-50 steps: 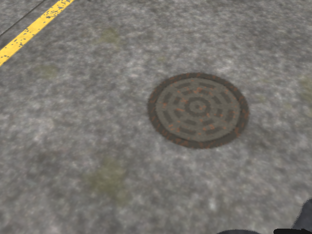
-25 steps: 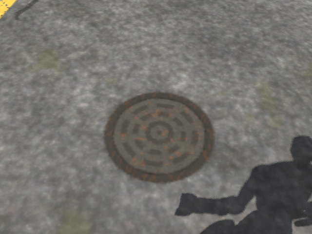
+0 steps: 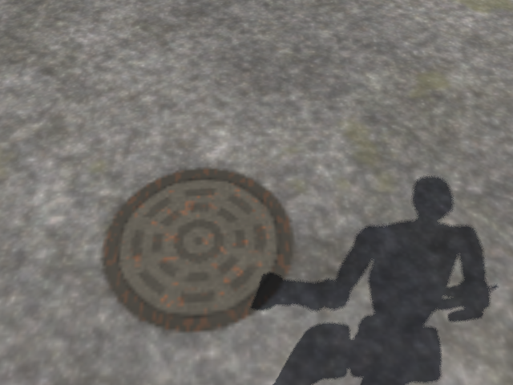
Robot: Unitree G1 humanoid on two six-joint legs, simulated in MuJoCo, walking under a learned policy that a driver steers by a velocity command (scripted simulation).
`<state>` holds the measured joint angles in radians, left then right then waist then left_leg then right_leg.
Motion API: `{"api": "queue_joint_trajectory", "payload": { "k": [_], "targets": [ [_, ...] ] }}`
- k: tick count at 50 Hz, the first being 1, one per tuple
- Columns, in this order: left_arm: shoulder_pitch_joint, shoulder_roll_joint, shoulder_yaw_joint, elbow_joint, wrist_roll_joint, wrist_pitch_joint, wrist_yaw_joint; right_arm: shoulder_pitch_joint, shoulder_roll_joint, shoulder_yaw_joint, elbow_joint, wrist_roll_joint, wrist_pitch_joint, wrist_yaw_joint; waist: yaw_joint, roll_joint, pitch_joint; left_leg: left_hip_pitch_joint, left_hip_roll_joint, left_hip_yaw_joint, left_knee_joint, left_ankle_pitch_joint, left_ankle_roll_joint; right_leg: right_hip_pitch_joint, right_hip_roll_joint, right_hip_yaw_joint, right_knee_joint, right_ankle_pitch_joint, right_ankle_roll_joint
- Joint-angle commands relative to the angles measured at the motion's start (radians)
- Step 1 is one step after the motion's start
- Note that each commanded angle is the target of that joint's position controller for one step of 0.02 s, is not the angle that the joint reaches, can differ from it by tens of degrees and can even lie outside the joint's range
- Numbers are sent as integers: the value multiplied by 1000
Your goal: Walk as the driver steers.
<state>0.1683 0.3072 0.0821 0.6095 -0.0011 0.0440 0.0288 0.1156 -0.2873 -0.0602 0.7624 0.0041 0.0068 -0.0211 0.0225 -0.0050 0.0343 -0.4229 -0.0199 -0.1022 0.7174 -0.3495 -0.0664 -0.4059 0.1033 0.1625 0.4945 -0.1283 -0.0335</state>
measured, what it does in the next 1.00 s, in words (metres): walks ahead: left foot, then right foot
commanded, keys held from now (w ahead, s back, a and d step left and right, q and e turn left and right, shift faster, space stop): no key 0.34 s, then w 0.64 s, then w+q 0.02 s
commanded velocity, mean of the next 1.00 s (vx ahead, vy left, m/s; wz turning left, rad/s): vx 0.22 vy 0.00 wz -0.10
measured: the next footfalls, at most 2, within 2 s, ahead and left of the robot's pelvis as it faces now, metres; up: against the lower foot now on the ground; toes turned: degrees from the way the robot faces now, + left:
left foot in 0.06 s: +0.07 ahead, +0.12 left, +0.00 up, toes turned -3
right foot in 0.36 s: +0.01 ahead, -0.12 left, +0.00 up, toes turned +0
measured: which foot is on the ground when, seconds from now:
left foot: up 0.00-0.04, down 0.06-1.00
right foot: down 0.00-0.06, up 0.08-0.34, down 0.36-0.60, up 0.62-1.00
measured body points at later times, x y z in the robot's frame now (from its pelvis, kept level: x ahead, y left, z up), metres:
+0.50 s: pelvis +0.01 +0.02 +0.00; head +0.01 +0.01 +0.45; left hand +0.14 +0.27 -0.11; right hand +0.11 -0.25 -0.12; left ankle +0.01 +0.13 -0.72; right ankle -0.03 -0.12 -0.73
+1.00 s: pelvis +0.18 +0.00 +0.00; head +0.22 +0.00 +0.45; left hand +0.44 +0.19 -0.07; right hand +0.11 -0.28 -0.12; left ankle +0.03 +0.12 -0.73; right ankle +0.34 -0.15 -0.71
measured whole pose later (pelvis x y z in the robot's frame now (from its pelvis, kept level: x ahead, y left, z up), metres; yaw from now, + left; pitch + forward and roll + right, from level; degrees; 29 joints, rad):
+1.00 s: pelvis +0.18 +0.00 +0.00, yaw -4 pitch +2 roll +0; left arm 0.04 0.25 0.04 0.63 -0.02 -0.08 -0.05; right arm 0.44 -0.28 -0.04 0.89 0.02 -0.06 0.00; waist -0.11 -0.03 0.04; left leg 0.12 -0.01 0.01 0.20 -0.35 0.01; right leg -0.58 -0.05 0.00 0.55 0.00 -0.01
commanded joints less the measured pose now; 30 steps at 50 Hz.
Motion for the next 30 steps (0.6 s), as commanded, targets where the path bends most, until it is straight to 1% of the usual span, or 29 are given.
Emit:
{"api": "queue_joint_trajectory", "payload": {
  "k": [1, 2, 3, 4, 5, 6, 7, 8, 9, 10, 11, 13, 14, 15, 16, 17, 18, 19, 20, 21, 22, 23, 24, 25, 26, 27, 28, 29, 30],
  "targets": [
    [-29, 138, 34, -74, -5, -2, 3, 68, -85, -27, -44, 0, -26, 13, -29, -168, -166, 125, -5, 50, -171, 79, 31, 133, -234, 281, -110, -27, -145],
    [-13, 124, 28, -67, -9, 1, 5, 87, -86, -29, -38, -5, -29, 18, -39, -154, -157, 194, 6, 57, -276, 144, 54, 102, -205, 260, -82, -54, -114],
    [27, 89, 17, -60, -3, 0, 4, 98, -137, -39, -46, -25, -30, 16, -24, -52, -145, 259, 140, -66, -361, 163, 103, 30, -143, 197, 20, -169, -57],
    [38, 65, 12, -86, -2, -10, 2, 70, -226, -56, -46, -46, -23, 11, 28, 226, -89, 244, 307, -290, -426, 252, 234, -116, 22, 2, 177, -361, 4],
    [3, 131, 30, -86, 13, -23, 4, 47, -179, -47, -69, -63, -29, 10, -18, 262, -82, 163, 406, -415, -461, 277, 345, -112, -1, 4, 396, -477, 49],
    [9, 171, 48, -68, 3, -25, 2, 12, -156, -39, -85, -52, -33, 5, -11, 192, -71, 159, 375, -364, -449, 292, 345, -119, -5, 29, 536, -445, 61],
    [38, 158, 49, -39, -1, -18, 4, -22, -140, -35, -87, -32, -34, 1, 9, 145, -63, 170, 318, -279, -424, 304, 303, -124, -6, 29, 594, -400, 77],
    [53, 133, 45, -24, 3, -10, 8, -34, -118, -28, -86, -13, -36, -1, 9, 136, -59, 202, 284, -229, -404, 324, 275, -140, -12, 32, 622, -359, 92],
    [58, 98, 34, -14, 3, -5, 9, -29, -95, -18, -80, -6, -36, -3, 7, 129, -58, 217, 263, -189, -389, 384, 269, -132, -17, 34, 628, -335, 106],
    [54, 70, 24, -13, 0, -3, 7, -20, -81, -12, -73, -7, -31, -3, 5, 131, -59, 222, 234, -142, -383, 418, 264, -106, -22, 7, 582, -321, 116],
    [38, 48, 14, -17, -2, -4, 5, -11, -73, -9, -67, -9, -27, -3, -2, 149, -68, 248, 214, -111, -373, 437, 258, -81, -41, -25, 499, -310, 125],
    [-9, 8, -7, -28, -1, -9, -2, 9, -84, -12, -57, -11, -16, -3, -33, 190, -90, 278, 192, -76, -350, 468, 250, 13, -86, -96, 292, -318, 133],
    [-28, 8, -9, -32, -6, -10, -4, 38, -104, -17, -49, -11, -10, -3, -53, 209, -94, 290, 200, -88, -341, 483, 258, 50, -88, -117, 210, -332, 133],
    [-22, 23, -4, -25, -12, -11, -5, 58, -119, -20, -42, -8, -5, -2, -59, 212, -97, 300, 209, -103, -329, 492, 263, 85, -84, -132, 128, -300, 130],
    [5, 31, -1, -8, -15, -12, -6, 56, -124, -19, -39, -1, -2, -1, -44, 202, -95, 294, 206, -106, -314, 494, 256, 140, -80, -146, 3, -206, 119],
    [30, 35, -1, 11, -11, -12, -6, 66, -115, -14, -31, 8, -4, 1, -29, 183, -83, 273, 196, -103, -307, 489, 235, 208, -78, -149, -143, -74, 100],
    [49, 49, -2, 20, -1, -12, -3, 100, -96, -7, -18, 6, -14, 5, -31, 150, -110, 225, 184, -101, -320, 365, 190, 311, -103, -108, -188, -5, 73],
    [73, 95, 3, 18, 8, -9, 4, 104, -77, 3, -19, -14, -29, 14, -38, 60, -136, 137, 145, -56, -280, 225, 136, 412, -186, -29, -132, 103, 38],
    [86, 148, 21, 50, 9, -6, 1, 123, -44, 8, -19, -16, -42, 19, -72, -126, -138, 111, 23, 86, -240, 11, 87, 348, -199, -5, -79, -139, -30],
    [97, 120, 20, 40, 9, -11, -9, 47, -66, 7, -22, -17, -48, 18, -7, -144, -94, 103, -16, 143, -135, -68, 52, 261, -221, 68, -153, -425, -86],
    [111, 120, 16, 44, 16, -19, -12, -7, -78, -1, -41, -5, -53, 17, 15, -171, -16, 24, -27, 164, -57, -85, 48, 219, -277, 169, -239, -589, -119],
    [122, 138, 18, 53, 13, -29, -8, -25, -67, -3, -48, 7, -57, 14, 17, -204, 49, -13, -20, 161, -6, -104, 60, 178, -317, 244, -288, -643, -147],
    [122, 134, 16, 60, 2, -43, -5, -20, -70, -6, -56, 13, -64, 16, 12, -234, 93, -43, 3, 130, 26, -109, 80, 159, -352, 293, -310, -627, -167],
    [125, 124, 12, 65, -3, -55, -2, -14, -70, -9, -58, 20, -74, 22, 5, -248, 105, -72, 31, 102, 42, -131, 106, 179, -371, 304, -307, -575, -173],
    [121, 118, 10, 66, -9, -61, -1, -2, -64, -9, -56, 29, -85, 31, -5, -238, 103, -64, 39, 99, 1, -151, 131, 193, -368, 286, -299, -531, -166],
    [93, 115, 9, 60, -19, -63, -2, 27, -55, -8, -43, 31, -96, 40, -29, -214, 92, 14, 37, 110, -93, -118, 152, 170, -344, 240, -286, -486, -147],
    [52, 113, 8, 51, -26, -62, -5, 84, -49, -10, -12, 27, -103, 48, -67, -187, 66, 168, 16, 138, -209, 8, 160, 108, -302, 174, -260, -429, -122],
    [41, 99, 5, 47, -21, -62, -5, 148, -58, -18, 25, 17, -104, 51, -91, -157, 26, 313, -6, 145, -233, 107, 148, 50, -259, 117, -203, -368, -98],
    [17, 60, -7, 35, -11, -67, -6, 237, -78, -27, 55, 13, -101, 51, -124, -99, -10, 429, 37, 80, -254, 93, 153, -20, -211, 51, -83, -314, -64]
  ]
}}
